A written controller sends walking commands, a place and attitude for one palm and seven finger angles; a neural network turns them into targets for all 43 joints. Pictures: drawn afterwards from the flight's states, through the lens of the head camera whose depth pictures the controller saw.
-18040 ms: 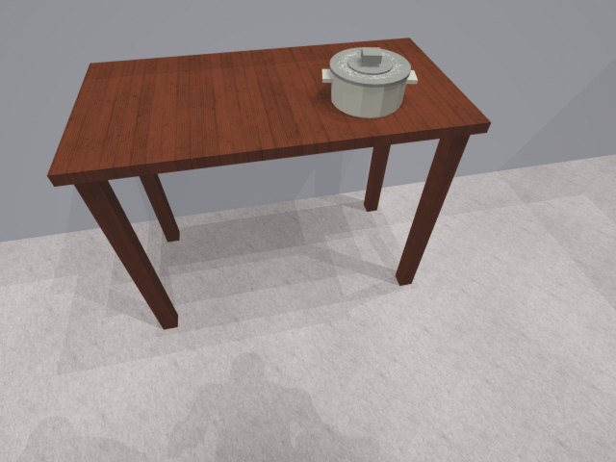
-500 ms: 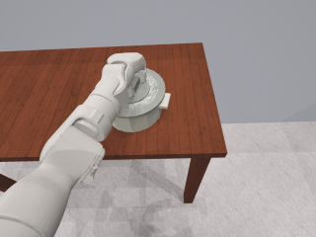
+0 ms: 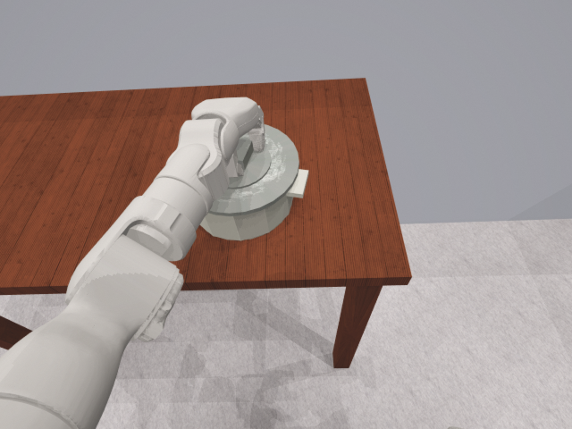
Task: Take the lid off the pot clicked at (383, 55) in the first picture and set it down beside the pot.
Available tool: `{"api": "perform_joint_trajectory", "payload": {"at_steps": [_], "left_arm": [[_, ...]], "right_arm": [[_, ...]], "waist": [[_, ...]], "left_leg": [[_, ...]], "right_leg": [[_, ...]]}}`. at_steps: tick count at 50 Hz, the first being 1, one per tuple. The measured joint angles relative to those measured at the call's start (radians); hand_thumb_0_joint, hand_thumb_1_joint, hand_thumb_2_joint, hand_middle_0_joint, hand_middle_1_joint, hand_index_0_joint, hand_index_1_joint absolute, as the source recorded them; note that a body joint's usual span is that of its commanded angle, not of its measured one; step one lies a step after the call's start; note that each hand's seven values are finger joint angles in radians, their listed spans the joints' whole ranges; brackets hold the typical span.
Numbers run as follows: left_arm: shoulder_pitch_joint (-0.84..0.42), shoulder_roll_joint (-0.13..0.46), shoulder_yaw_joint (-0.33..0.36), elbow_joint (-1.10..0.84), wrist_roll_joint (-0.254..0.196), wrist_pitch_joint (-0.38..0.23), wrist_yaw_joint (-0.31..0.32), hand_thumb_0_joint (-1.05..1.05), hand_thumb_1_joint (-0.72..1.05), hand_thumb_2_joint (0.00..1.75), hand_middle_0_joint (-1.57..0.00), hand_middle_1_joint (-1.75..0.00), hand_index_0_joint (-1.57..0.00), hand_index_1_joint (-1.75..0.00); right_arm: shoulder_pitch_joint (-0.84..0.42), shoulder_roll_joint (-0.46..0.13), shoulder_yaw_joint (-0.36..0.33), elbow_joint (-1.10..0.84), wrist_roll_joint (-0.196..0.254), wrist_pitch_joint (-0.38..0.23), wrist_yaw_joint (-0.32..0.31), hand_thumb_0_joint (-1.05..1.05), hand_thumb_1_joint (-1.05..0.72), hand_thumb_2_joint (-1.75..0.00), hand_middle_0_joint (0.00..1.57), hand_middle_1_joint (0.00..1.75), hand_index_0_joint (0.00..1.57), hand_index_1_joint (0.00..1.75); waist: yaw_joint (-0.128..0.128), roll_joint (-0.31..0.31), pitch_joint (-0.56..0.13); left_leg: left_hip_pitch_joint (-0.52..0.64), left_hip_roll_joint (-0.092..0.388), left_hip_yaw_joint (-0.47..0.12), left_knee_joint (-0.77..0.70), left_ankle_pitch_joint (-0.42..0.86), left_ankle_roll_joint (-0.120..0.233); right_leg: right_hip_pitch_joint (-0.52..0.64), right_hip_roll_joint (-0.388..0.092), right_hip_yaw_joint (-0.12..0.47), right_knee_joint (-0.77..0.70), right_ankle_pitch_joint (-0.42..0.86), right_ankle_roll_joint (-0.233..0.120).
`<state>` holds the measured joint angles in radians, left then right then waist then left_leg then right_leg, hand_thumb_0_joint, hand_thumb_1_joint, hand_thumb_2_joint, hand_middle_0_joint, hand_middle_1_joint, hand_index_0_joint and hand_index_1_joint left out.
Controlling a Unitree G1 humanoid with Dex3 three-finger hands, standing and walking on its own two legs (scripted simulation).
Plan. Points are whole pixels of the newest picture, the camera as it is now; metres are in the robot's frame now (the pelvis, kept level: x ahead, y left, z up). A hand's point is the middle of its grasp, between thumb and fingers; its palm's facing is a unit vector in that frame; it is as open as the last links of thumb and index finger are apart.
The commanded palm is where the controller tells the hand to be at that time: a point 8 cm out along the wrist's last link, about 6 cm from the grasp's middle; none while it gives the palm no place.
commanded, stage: lift the lid straight up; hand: left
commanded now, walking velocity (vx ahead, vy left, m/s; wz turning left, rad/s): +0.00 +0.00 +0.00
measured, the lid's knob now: (234, 153) +0.50 +0.06 +0.09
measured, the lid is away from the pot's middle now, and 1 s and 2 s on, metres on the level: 0.01 0.01 0.01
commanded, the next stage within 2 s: move the lid sideways beside the pot in 1.86 s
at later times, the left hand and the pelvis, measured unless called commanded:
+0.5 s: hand (237, 137) +0.48 +0.05 +0.14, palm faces -0.34 -0.04 -0.94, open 8.2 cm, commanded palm +0.48 +0.06 +0.22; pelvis +0.00 +0.00 +0.00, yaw +0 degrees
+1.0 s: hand (226, 115) +0.47 +0.06 +0.19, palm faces -0.32 -0.04 -0.95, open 8.2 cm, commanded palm +0.47 +0.07 +0.26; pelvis -0.01 +0.00 +0.00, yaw +0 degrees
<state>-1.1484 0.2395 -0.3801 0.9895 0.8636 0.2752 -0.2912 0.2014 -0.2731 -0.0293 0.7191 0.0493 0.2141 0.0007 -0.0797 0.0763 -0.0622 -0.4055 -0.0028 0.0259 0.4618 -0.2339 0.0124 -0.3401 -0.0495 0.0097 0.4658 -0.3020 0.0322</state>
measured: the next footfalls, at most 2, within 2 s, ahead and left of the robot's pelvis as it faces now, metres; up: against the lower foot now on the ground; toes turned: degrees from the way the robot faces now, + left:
none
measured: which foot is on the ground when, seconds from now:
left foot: down 0.00-1.00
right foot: down 0.00-1.00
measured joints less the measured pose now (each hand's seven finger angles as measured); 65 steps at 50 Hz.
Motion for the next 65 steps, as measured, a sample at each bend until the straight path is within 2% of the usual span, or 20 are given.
{"api": "perform_joint_trajectory", "payload": {"at_steps": [15, 30, 42, 65], "left_arm": [[-0.013, 0.004, 0.008, -0.006, -0.022, -0.008, -0.009, 0.00, 0.13, 0.85, -0.51, -0.95, -0.62, -0.99], [-0.090, 0.000, 0.048, 0.029, 0.006, 0.021, -0.037, 0.00, 0.12, 0.85, -0.53, -0.94, -0.63, -1.00], [-0.116, 0.025, 0.047, 0.002, 0.005, 0.014, -0.086, 0.00, 0.11, 0.85, -0.53, -0.94, -0.63, -1.00], [-0.239, 0.012, 0.028, 0.049, 0.011, 0.046, -0.136, 0.00, 0.11, 0.85, -0.54, -0.95, -0.64, -1.01]], "right_arm": [[-0.007, 0.012, 0.011, 0.010, 0.002, -0.045, -0.005, 0.00, -0.91, -0.90, 0.20, 0.30, 0.20, 0.30], [-0.018, -0.002, 0.015, 0.008, -0.002, -0.045, -0.009, 0.00, -0.91, -0.90, 0.20, 0.30, 0.20, 0.30], [0.001, -0.008, 0.011, 0.002, -0.002, -0.065, -0.011, 0.00, -0.91, -0.90, 0.20, 0.30, 0.20, 0.30], [-0.003, -0.002, 0.023, 0.008, -0.002, -0.102, -0.006, 0.00, -0.91, -0.90, 0.20, 0.30, 0.20, 0.30]], "waist": [[0.007, 0.011, 0.016], [-0.002, 0.008, 0.015], [0.002, 0.007, 0.024], [0.005, 0.004, 0.026]], "left_leg": [[0.031, -0.003, -0.002, -0.020, 0.010, 0.000], [0.038, 0.000, 0.004, -0.037, 0.024, -0.002], [0.058, -0.001, 0.002, -0.048, 0.033, -0.002], [0.055, -0.012, -0.010, -0.054, 0.050, 0.003]], "right_leg": [[0.028, -0.003, -0.002, -0.012, 0.005, 0.001], [0.028, 0.001, 0.004, -0.019, 0.016, -0.001], [0.048, 0.000, 0.002, -0.029, 0.024, -0.001], [0.048, -0.010, -0.009, -0.028, 0.033, 0.002]]}}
